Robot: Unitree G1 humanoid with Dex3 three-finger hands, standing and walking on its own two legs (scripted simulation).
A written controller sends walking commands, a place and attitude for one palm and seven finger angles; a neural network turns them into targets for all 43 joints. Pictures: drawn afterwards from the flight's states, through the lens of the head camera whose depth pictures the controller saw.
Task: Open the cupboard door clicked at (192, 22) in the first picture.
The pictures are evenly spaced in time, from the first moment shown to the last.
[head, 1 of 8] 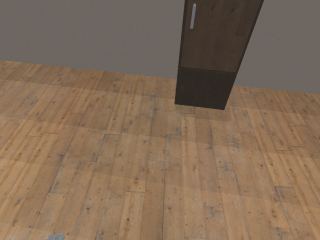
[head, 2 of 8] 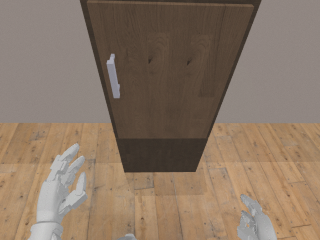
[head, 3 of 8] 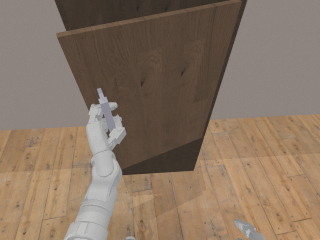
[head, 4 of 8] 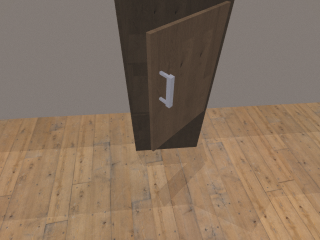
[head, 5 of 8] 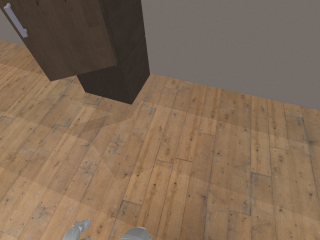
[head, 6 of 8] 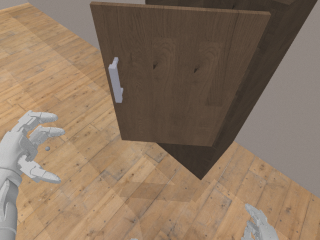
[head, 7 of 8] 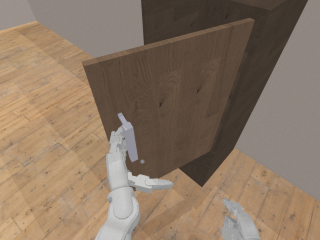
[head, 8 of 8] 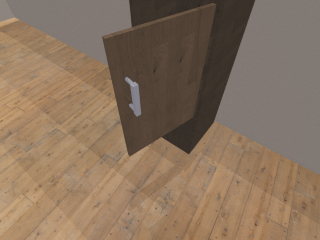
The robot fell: no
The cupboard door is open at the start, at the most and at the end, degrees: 0 77 75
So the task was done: yes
